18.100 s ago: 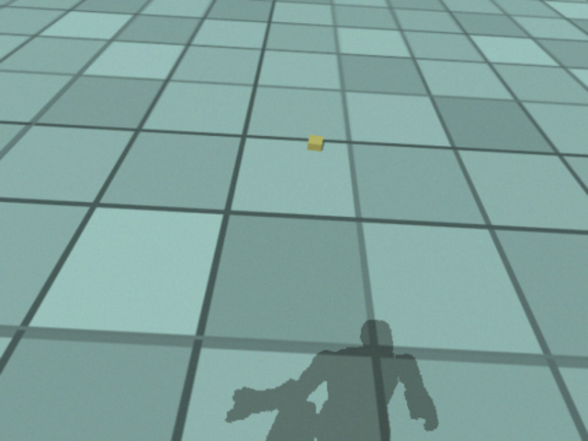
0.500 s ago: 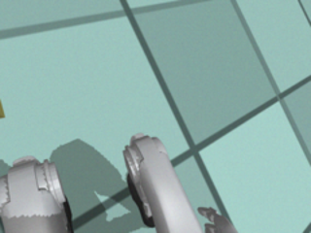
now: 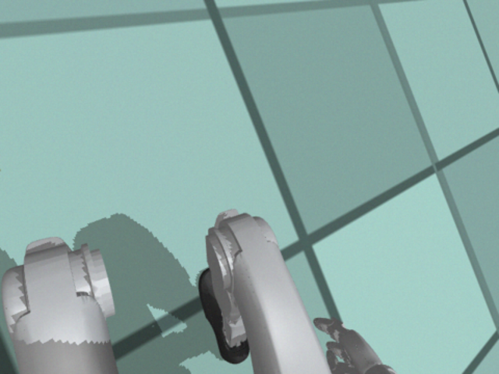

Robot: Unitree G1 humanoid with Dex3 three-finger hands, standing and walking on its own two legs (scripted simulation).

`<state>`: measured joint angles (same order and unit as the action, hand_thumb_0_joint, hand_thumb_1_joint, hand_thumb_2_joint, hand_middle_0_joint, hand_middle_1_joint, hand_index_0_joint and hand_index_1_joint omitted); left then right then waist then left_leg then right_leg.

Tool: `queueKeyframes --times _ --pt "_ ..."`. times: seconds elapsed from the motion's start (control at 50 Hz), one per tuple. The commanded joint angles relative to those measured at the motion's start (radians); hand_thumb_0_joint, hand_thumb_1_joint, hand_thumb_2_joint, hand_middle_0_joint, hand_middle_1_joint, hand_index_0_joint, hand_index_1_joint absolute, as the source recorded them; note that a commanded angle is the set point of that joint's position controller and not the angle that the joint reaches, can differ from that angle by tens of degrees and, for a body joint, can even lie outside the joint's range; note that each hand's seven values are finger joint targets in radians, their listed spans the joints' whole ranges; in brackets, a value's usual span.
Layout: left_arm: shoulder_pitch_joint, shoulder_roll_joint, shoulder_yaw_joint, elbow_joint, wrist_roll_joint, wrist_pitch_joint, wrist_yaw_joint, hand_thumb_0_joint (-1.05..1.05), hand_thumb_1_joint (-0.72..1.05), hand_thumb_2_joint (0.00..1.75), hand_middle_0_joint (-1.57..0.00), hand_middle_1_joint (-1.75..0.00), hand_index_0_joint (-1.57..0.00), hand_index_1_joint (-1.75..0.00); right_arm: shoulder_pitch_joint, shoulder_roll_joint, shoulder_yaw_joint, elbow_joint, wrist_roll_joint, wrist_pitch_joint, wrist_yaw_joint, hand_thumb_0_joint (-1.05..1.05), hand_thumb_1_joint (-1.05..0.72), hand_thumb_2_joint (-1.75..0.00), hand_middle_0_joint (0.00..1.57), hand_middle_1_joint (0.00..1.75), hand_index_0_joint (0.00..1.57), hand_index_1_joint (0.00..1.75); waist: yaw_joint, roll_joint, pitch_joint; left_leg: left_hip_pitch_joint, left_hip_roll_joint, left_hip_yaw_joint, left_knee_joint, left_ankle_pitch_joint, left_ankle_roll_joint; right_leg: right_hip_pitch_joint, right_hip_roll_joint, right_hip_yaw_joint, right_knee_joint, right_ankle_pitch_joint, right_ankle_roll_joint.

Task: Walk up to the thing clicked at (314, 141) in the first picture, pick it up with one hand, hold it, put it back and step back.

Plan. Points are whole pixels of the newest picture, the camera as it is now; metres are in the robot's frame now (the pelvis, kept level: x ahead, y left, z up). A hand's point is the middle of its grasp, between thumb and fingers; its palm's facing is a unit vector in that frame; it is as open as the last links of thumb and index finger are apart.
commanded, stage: rest palm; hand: left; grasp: from above
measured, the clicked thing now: out of the picture +0.47 +0.34 -0.30
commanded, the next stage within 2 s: close in 1.62 s
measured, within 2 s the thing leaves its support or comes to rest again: neither
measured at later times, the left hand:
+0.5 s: hand out of the picture +0.46 +0.34 -0.25, palm faces -0.46 -0.12 -0.88, open 13.6 cm
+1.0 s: hand out of the picture +0.45 +0.34 -0.26, palm faces -0.45 -0.13 -0.88, open 14.0 cm
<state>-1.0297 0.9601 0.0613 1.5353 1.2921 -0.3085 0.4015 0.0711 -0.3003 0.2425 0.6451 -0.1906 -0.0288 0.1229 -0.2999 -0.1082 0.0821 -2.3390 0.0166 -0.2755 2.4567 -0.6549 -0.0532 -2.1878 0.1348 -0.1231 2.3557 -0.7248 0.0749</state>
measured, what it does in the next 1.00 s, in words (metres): stands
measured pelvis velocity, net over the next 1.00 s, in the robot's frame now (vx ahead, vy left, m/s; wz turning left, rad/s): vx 0.00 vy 0.01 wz -0.06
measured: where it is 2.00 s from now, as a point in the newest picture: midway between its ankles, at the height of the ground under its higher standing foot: (164, 350)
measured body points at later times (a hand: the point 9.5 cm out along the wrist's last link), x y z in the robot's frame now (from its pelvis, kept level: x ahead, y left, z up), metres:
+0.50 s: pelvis +0.00 +0.00 -0.01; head +0.28 +0.13 +0.32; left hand +0.48 +0.34 -0.20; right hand +0.06 -0.25 -0.08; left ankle +0.08 +0.14 -0.29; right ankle +0.10 -0.12 -0.29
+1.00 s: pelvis +0.00 +0.01 -0.01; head +0.28 +0.14 +0.31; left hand +0.47 +0.34 -0.21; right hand +0.08 -0.25 -0.07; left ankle +0.08 +0.14 -0.29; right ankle +0.10 -0.12 -0.29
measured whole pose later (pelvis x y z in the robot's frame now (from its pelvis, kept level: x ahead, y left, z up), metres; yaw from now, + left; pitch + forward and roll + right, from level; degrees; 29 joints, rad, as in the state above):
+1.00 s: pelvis +0.00 +0.01 -0.01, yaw -3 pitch +27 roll -14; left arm -1.04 1.07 0.08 1.68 1.26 -0.27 0.56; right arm 0.02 -0.33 0.35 0.62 -0.26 -0.16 0.18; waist -0.36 -0.18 0.18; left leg -2.34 0.03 -0.33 2.53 -0.69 -0.05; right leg -2.18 0.16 -0.16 2.38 -0.72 0.09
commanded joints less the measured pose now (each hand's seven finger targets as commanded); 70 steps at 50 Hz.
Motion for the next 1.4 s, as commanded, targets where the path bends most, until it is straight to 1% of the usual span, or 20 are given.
queueKeyframes --times 0.0,0.08,0.16,0.22,0.48,0.54,0.56,0.66,0.72,0.74,0.78,0.84,0.88,1.04,1.16,1.2,1.24,1.26,1.3,1.38 --pt "-0.307 0.252 0.027 -0.055 0.007 0.020 0.105 0.00 -0.43 0.91 -0.17 -0.89 -0.17 -0.90 0.202 -0.283 -0.071 0.017 -0.018 -0.016 -0.006 0.00 -0.90 -0.90 0.20 0.30 0.20 0.30 -0.050 0.466 -0.614 0.553 0.040 0.131 -0.208 0.171 0.068 0.247 0.000 -0.133 -0.221 0.289 -0.089" --pt "-0.316 0.304 0.047 -0.025 0.008 0.040 0.146 0.00 -0.41 0.89 -0.18 -0.89 -0.18 -0.89 0.183 -0.300 -0.055 0.005 -0.030 -0.041 -0.004 0.00 -0.90 -0.90 0.20 0.30 0.20 0.30 -0.054 0.495 -0.639 0.564 0.043 0.130 -0.200 0.168 0.064 0.269 0.001 -0.138 -0.214 0.291 -0.089" --pt "-0.315 0.298 0.022 0.016 0.000 0.058 0.161 0.00 -0.40 0.87 -0.19 -0.89 -0.19 -0.88 0.169 -0.301 -0.038 0.002 -0.037 -0.061 -0.001 0.00 -0.90 -0.90 0.20 0.30 0.20 0.30 -0.068 0.510 -0.614 0.536 0.046 0.125 -0.192 0.144 0.064 0.260 0.008 -0.139 -0.205 0.283 -0.092" --pt "-0.309 0.325 0.041 -0.005 -0.017 0.068 0.170 0.00 -0.41 0.87 -0.19 -0.89 -0.19 -0.89 0.170 -0.310 -0.035 0.001 -0.045 -0.075 0.002 0.00 -0.90 -0.90 0.20 0.30 0.20 0.30 -0.062 0.496 -0.625 0.526 0.048 0.127 -0.181 0.139 0.065 0.289 0.011 -0.141 -0.211 0.284 -0.087" --pt "-0.240 0.337 0.048 -0.019 -0.065 0.072 0.149 0.00 -0.47 0.92 -0.16 -0.87 -0.14 -0.89 0.165 -0.327 -0.012 0.000 -0.051 -0.105 0.026 0.00 -0.90 -0.90 0.20 0.30 0.20 0.30 -0.070 0.496 -0.602 0.536 0.058 0.100 -0.166 0.200 0.060 0.315 0.016 -0.163 -0.190 0.330 -0.085" --pt "-0.233 0.330 0.035 -0.017 -0.059 0.064 0.146 0.00 -0.49 0.94 -0.15 -0.89 -0.14 -0.90 0.161 -0.328 -0.009 -0.001 -0.055 -0.109 0.031 0.00 -0.90 -0.90 0.20 0.30 0.20 0.30 -0.077 0.486 -0.587 0.520 0.060 0.101 -0.155 0.182 0.067 0.323 0.022 -0.158 -0.199 0.323 -0.082" --pt "-0.229 0.349 0.056 -0.012 -0.062 0.061 0.152 0.00 -0.49 0.94 -0.15 -0.89 -0.13 -0.90 0.166 -0.331 -0.010 0.000 -0.054 -0.109 0.033 0.00 -0.90 -0.90 0.20 0.30 0.20 0.30 -0.077 0.484 -0.582 0.515 0.059 0.099 -0.159 0.181 0.064 0.326 0.018 -0.161 -0.197 0.320 -0.082" --pt "-0.261 0.328 0.033 -0.035 -0.063 0.044 0.159 0.00 -0.51 0.95 -0.14 -0.88 -0.12 -0.90 0.161 -0.334 -0.006 -0.001 -0.054 -0.117 0.039 0.00 -0.90 -0.90 0.20 0.30 0.20 0.30 -0.087 0.500 -0.574 0.541 0.062 0.092 -0.160 0.201 0.059 0.320 0.018 -0.168 -0.192 0.332 -0.083" --pt "-0.211 0.342 0.039 0.031 -0.050 0.045 0.168 0.00 -0.51 0.96 -0.13 -0.90 -0.11 -0.91 0.154 -0.343 -0.004 0.002 -0.057 -0.117 0.041 0.00 -0.90 -0.90 0.20 0.30 0.20 0.30 -0.086 0.476 -0.561 0.529 0.066 0.089 -0.152 0.192 0.065 0.318 0.024 -0.169 -0.198 0.328 -0.079" --pt "-0.260 0.338 0.032 -0.025 -0.052 0.032 0.173 0.00 -0.50 0.95 -0.14 -0.90 -0.12 -0.91 0.149 -0.340 0.001 -0.007 -0.064 -0.115 0.041 0.00 -0.90 -0.90 0.20 0.30 0.20 0.30 -0.090 0.498 -0.579 0.540 0.066 0.089 -0.159 0.199 0.060 0.333 0.022 -0.173 -0.195 0.334 -0.080" --pt "-0.218 0.338 0.031 0.043 -0.042 0.041 0.177 0.00 -0.50 0.95 -0.13 -0.92 -0.12 -0.93 0.144 -0.340 0.002 0.001 -0.066 -0.118 0.043 0.00 -0.90 -0.90 0.20 0.30 0.20 0.30 -0.088 0.493 -0.549 0.531 0.066 0.090 -0.156 0.181 0.062 0.318 0.023 -0.171 -0.193 0.320 -0.082" --pt "-0.263 0.348 0.028 -0.002 -0.044 0.033 0.189 0.00 -0.50 0.95 -0.12 -0.92 -0.11 -0.93 0.136 -0.343 0.006 -0.008 -0.065 -0.124 0.044 0.00 -0.90 -0.90 0.20 0.30 0.20 0.30 -0.091 0.495 -0.566 0.534 0.068 0.087 -0.151 0.191 0.060 0.325 0.023 -0.174 -0.195 0.333 -0.080" --pt "-0.229 0.342 0.028 0.037 -0.040 0.041 0.191 0.00 -0.52 0.96 -0.11 -0.93 -0.09 -0.95 0.143 -0.352 0.004 -0.005 -0.063 -0.127 0.045 0.00 -0.90 -0.90 0.20 0.30 0.20 0.30 -0.098 0.487 -0.549 0.545 0.070 0.085 -0.149 0.198 0.061 0.318 0.024 -0.176 -0.189 0.334 -0.079" --pt "-0.250 0.366 0.033 0.031 -0.049 0.044 0.217 0.00 -0.49 0.94 -0.12 -0.95 -0.11 -0.95 0.121 -0.355 0.023 -0.013 -0.076 -0.132 0.045 0.00 -0.90 -0.90 0.20 0.30 0.20 0.30 -0.095 0.484 -0.567 0.521 0.072 0.085 -0.143 0.188 0.061 0.352 0.029 -0.175 -0.198 0.340 -0.075" --pt "-0.208 0.369 0.029 0.095 -0.043 0.058 0.220 0.00 -0.48 0.93 -0.12 -0.95 -0.11 -0.95 0.113 -0.362 0.024 -0.014 -0.075 -0.136 0.045 0.00 -0.90 -0.91 0.20 0.30 0.20 0.30 -0.097 0.486 -0.524 0.511 0.075 0.077 -0.150 0.157 0.057 0.319 0.029 -0.179 -0.186 0.308 -0.082" --pt "-0.253 0.368 0.033 0.039 -0.047 0.053 0.224 0.00 -0.46 0.92 -0.13 -0.95 -0.12 -0.95 0.127 -0.363 0.025 -0.015 -0.078 -0.140 0.048 0.00 -0.90 -0.90 0.20 0.30 0.20 0.30 -0.103 0.507 -0.534 0.527 0.073 0.073 -0.156 0.173 0.053 0.317 0.026 -0.186 -0.179 0.319 -0.082" --pt "-0.248 0.357 0.014 0.044 -0.048 0.054 0.220 0.00 -0.46 0.91 -0.14 -0.94 -0.14 -0.94 0.107 -0.359 0.025 -0.018 -0.076 -0.147 0.048 0.00 -0.91 -0.91 0.20 0.30 0.20 0.30 -0.099 0.524 -0.527 0.533 0.074 0.078 -0.154 0.167 0.053 0.314 0.029 -0.180 -0.183 0.315 -0.084" --pt "-0.231 0.376 0.037 0.057 -0.051 0.058 0.224 0.00 -0.44 0.91 -0.15 -0.93 -0.14 -0.93 0.119 -0.366 0.025 -0.016 -0.076 -0.146 0.049 0.00 -0.90 -0.90 0.20 0.30 0.20 0.30 -0.099 0.505 -0.534 0.530 0.075 0.072 -0.156 0.167 0.053 0.323 0.029 -0.185 -0.186 0.314 -0.081" --pt "-0.236 0.380 0.037 0.046 -0.048 0.058 0.226 0.00 -0.42 0.90 -0.16 -0.92 -0.16 -0.92 0.118 -0.367 0.026 -0.013 -0.077 -0.145 0.051 0.00 -0.90 -0.90 0.20 0.30 0.20 0.30 -0.097 0.508 -0.544 0.526 0.076 0.070 -0.156 0.171 0.051 0.319 0.027 -0.189 -0.177 0.314 -0.082" --pt "-0.239 0.346 0.017 0.047 -0.055 0.065 0.215 0.00 -0.42 0.88 -0.15 -0.93 -0.15 -0.93 0.130 -0.366 0.023 -0.011 -0.075 -0.152 0.057 0.00 -0.90 -0.90 0.20 0.30 0.20 0.30 -0.111 0.515 -0.513 0.519 0.075 0.068 -0.156 0.179 0.050 0.301 0.024 -0.190 -0.175 0.321 -0.082"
